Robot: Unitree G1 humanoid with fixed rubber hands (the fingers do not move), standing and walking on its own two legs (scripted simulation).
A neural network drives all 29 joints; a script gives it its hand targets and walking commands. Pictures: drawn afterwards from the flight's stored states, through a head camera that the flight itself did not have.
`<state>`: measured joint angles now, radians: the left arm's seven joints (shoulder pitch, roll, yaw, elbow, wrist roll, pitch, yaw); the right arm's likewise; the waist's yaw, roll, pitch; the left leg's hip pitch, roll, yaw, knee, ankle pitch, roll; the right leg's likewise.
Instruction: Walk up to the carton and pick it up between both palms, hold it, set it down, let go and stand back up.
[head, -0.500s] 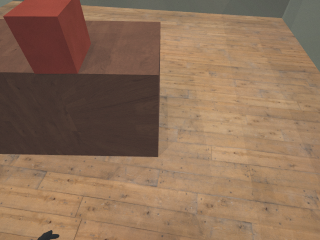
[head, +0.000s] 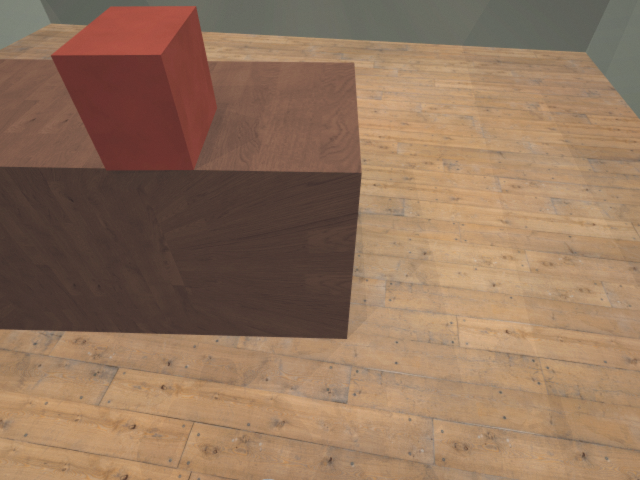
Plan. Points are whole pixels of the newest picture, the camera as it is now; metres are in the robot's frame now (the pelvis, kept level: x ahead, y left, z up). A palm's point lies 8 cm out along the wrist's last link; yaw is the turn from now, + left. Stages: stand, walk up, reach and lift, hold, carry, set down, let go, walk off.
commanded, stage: walk up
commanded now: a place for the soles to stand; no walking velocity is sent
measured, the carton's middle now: (151, 87) +0.91 +0.35 +0.09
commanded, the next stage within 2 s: none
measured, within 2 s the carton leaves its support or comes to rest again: neither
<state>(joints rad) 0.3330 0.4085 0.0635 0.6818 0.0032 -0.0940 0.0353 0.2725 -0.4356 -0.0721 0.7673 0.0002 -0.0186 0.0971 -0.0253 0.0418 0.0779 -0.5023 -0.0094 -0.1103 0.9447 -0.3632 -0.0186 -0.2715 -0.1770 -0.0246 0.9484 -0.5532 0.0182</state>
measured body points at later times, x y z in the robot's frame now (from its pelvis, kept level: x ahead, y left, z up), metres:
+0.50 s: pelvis +0.13 +0.05 +0.01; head +0.14 +0.03 +0.46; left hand +0.22 +0.38 -0.06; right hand +0.22 -0.27 -0.10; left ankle +0.17 +0.18 -0.67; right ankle +0.14 -0.15 -0.68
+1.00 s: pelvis +0.26 +0.11 +0.01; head +0.27 +0.10 +0.46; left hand +0.34 +0.45 -0.06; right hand +0.36 -0.21 -0.10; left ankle +0.29 +0.22 -0.66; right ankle +0.31 -0.07 -0.68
